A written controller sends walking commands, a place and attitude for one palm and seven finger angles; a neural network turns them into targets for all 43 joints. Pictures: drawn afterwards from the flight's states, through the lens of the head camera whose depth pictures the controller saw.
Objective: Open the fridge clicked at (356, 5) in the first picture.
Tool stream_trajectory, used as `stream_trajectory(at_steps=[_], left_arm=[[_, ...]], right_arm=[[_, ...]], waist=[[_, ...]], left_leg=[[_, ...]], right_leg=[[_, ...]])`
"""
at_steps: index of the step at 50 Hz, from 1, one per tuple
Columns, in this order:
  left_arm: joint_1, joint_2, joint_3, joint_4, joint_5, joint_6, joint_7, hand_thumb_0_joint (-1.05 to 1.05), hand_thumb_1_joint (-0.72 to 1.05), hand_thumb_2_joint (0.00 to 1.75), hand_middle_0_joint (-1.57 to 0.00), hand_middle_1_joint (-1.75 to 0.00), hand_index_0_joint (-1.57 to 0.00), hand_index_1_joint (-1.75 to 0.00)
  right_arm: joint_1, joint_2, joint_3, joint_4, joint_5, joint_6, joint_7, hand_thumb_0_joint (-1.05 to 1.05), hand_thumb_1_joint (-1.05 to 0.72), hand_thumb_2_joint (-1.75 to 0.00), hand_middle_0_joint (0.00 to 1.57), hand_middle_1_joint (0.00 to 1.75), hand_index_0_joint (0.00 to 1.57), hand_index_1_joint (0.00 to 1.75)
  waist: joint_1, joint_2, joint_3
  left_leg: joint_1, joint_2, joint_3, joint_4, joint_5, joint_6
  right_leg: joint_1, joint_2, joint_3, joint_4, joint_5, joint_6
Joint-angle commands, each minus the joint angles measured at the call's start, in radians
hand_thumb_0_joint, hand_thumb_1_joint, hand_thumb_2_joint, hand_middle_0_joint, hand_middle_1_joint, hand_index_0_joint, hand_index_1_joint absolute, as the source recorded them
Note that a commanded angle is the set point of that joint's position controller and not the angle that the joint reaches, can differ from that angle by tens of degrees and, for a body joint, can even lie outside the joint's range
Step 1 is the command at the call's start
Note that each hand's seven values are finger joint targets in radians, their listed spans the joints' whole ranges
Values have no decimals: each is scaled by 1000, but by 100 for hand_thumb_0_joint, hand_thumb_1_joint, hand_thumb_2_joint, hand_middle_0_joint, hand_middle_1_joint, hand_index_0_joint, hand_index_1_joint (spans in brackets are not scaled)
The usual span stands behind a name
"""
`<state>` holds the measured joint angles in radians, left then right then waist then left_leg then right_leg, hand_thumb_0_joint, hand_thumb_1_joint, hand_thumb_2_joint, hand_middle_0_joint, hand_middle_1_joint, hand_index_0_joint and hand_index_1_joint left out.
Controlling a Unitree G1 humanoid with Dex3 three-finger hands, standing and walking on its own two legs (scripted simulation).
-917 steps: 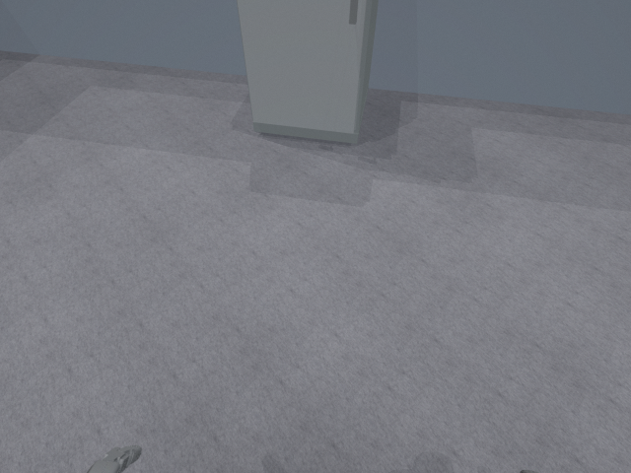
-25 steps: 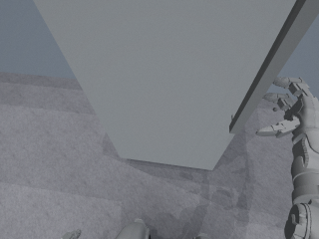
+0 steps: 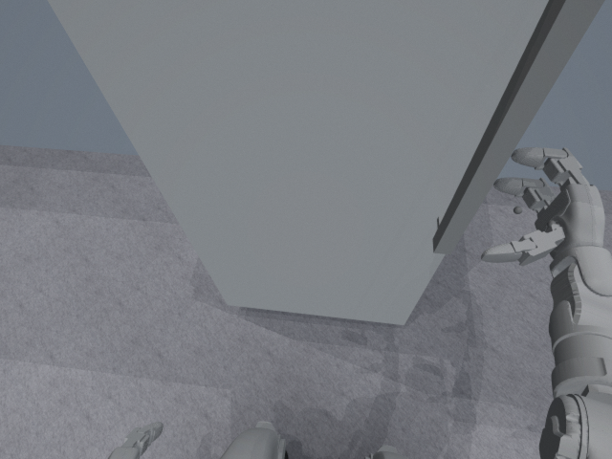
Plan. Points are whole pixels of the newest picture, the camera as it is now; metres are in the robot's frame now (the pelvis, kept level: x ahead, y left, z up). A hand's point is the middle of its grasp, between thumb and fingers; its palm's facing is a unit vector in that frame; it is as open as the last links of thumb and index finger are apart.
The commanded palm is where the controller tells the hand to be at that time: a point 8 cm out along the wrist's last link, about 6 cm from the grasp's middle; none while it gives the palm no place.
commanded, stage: move the hooked fingers beside the handle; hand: right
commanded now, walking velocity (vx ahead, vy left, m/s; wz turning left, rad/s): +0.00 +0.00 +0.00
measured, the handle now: (499, 120) +0.49 -0.16 +0.17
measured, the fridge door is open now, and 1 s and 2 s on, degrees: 0 0 0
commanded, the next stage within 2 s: feel for the door with the fingertips in 0.12 s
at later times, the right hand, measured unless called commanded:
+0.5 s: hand (494, 211) +0.43 -0.18 +0.07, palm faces -0.04 +1.00 +0.03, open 14.0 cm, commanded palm +0.40 -0.23 +0.08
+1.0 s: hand (488, 200) +0.44 -0.17 +0.08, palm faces -0.01 +1.00 +0.00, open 13.8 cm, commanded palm +0.41 -0.22 +0.08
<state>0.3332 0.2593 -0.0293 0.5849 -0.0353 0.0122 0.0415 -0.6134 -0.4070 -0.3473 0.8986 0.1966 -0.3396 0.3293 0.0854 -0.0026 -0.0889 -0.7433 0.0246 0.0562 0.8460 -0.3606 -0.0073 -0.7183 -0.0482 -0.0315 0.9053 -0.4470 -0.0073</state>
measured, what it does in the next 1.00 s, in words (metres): stands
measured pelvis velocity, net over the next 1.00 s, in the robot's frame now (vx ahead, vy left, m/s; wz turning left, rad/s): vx -0.01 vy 0.01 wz -0.01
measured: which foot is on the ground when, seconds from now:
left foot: down 0.00-1.00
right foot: down 0.00-1.00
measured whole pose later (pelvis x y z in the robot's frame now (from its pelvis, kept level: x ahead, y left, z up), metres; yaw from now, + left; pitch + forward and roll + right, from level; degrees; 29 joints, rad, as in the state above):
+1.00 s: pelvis -0.01 +0.01 +0.00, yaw +0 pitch +14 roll +1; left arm 0.35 0.26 -0.02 0.61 -0.03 0.01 0.03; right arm -0.68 -0.36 -0.30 0.96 0.17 -0.36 0.25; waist 0.09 -0.01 -0.08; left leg -0.75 0.02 0.06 0.86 -0.36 0.01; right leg -0.72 -0.05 -0.02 0.90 -0.43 0.01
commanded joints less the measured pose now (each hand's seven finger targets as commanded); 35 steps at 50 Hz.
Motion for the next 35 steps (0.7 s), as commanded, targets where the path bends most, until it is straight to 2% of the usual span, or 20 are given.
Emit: stream_trajectory(at_steps=[1,2,3,4,6,7,8,11,14,15,16,18,21,23,24,25,28,29,30,35], left_arm=[[90,162,67,-89,1,-24,12,0,90,90,-20,-30,-20,-30],[91,164,68,-90,1,-22,13,0,90,90,-20,-30,-20,-30],[91,164,67,-97,1,-23,14,0,90,90,-20,-30,-20,-30],[91,164,65,-95,-1,-22,13,0,90,90,-20,-30,-20,-30],[86,166,67,-97,-2,-20,16,0,90,90,-20,-30,-20,-30],[82,162,63,-97,-4,-20,16,0,90,90,-20,-30,-20,-30],[82,162,65,-97,-3,-23,18,0,90,90,-20,-30,-20,-30],[87,166,67,-88,-1,-23,21,0,90,90,-20,-30,-20,-30],[82,155,65,-84,-1,-32,17,0,90,90,-20,-30,-20,-30],[85,158,67,-75,-2,-33,16,0,90,90,-20,-30,-20,-30],[88,162,69,-72,0,-32,16,0,90,90,-20,-30,-20,-30],[89,163,70,-76,0,-32,16,0,90,90,-20,-30,-20,-30],[82,157,69,-84,2,-31,8,0,90,90,-20,-30,-20,-30],[82,156,67,-90,4,-28,7,0,90,90,-20,-30,-20,-30],[80,151,67,-92,5,-28,3,0,90,90,-20,-30,-20,-30],[80,149,70,-97,5,-28,1,0,90,90,-20,-30,-20,-30],[77,145,69,-99,6,-30,-1,0,90,90,-20,-30,-20,-30],[72,142,69,-98,3,-32,-3,0,90,90,-20,-30,-20,-30],[72,143,72,-95,3,-33,-3,0,90,90,-20,-30,-20,-30],[78,148,66,-69,3,-31,7,0,90,90,-20,-30,-20,-30]], right_arm=[[-353,-251,-48,-228,15,-66,-4,0,50,-30,30,120,30,120],[-338,-265,-61,-222,14,-61,-5,0,50,-30,30,120,30,120],[-330,-253,-50,-235,18,-61,-2,0,50,-30,30,120,30,120],[-322,-248,-52,-212,18,-54,1,0,50,-30,30,120,30,120],[-319,-267,-67,-220,23,-52,7,0,50,-30,30,120,30,120],[-342,-227,-25,-220,24,-50,12,0,50,-30,30,120,30,120],[-374,-221,-20,-235,28,-56,13,0,50,-30,30,120,30,120],[-373,-269,-59,-234,25,-68,13,0,50,-30,30,120,30,120],[-400,-160,35,-256,28,-71,15,0,50,-30,30,120,30,120],[-401,-142,50,-239,29,-66,13,0,50,-30,30,120,30,120],[-403,-166,27,-234,30,-64,4,0,50,-30,30,120,30,120],[-386,-164,22,-228,30,-58,-10,0,50,-30,30,120,30,120],[-342,-173,-1,-240,22,-50,-37,0,50,-30,30,120,30,120],[-337,-190,-10,-253,10,-52,-59,0,50,-30,30,120,30,120],[-347,-179,-5,-272,4,-57,-70,0,50,-30,30,120,30,120],[-319,-181,-14,-279,2,-60,-80,0,50,-30,30,120,30,120],[-334,-142,22,-311,-1,-73,-97,0,50,-30,30,120,30,120],[-361,-125,44,-334,-8,-79,-101,0,50,-30,30,120,30,120],[-356,-130,34,-333,-7,-79,-106,0,50,-30,30,120,30,120],[-409,-141,28,-211,-19,-64,-118,0,50,-30,30,120,30,120]], waist=[[-4,-75,-397],[-9,-54,-391],[-10,-74,-396],[-6,-43,-384],[-11,-60,-372],[5,-50,-352],[9,-70,-349],[-2,-62,-376],[16,-109,-385],[24,-86,-374],[16,-80,-377],[13,-48,-377],[-11,-47,-389],[-14,-43,-382],[-14,-66,-396],[-20,-43,-397],[-10,-45,-387],[-4,-77,-397],[-5,-79,-401],[19,-18,-325]], left_leg=[[256,-48,-19,-62,329,26],[272,-48,-20,-64,332,26],[277,-49,-20,-60,342,30],[273,-50,-19,-65,339,26],[278,-47,-23,-70,325,27],[263,-48,-21,-76,307,25],[252,-48,-19,-74,308,30],[258,-48,-23,-72,295,28],[212,-50,-13,-68,302,30],[191,-50,-9,-71,278,28],[198,-50,-9,-71,264,28],[222,-50,-8,-69,279,30],[256,-44,-12,-66,304,28],[269,-44,-14,-62,309,29],[268,-44,-18,-62,322,26],[280,-45,-19,-62,322,25],[282,-46,-19,-65,324,27],[265,-48,-18,-62,324,27],[260,-47,-20,-65,317,27],[244,-44,-24,-84,259,20]], right_leg=[[189,33,30,-116,368,-7],[172,33,31,-120,361,-8],[177,36,30,-117,378,-9],[171,34,29,-120,367,-9],[156,35,26,-125,340,-9],[157,36,27,-128,319,-10],[169,37,29,-122,330,-12],[172,35,34,-121,320,-10],[226,33,40,-115,357,-5],[227,31,45,-115,337,-4],[214,33,47,-117,319,-3],[199,37,46,-117,326,-8],[179,40,37,-122,336,-5],[164,41,36,-123,337,-7],[175,41,31,-122,348,-7],[171,40,30,-123,343,-6],[173,39,28,-123,340,-6],[199,37,30,-125,349,-3],[205,37,29,-123,343,-2],[144,41,29,-130,253,-7]])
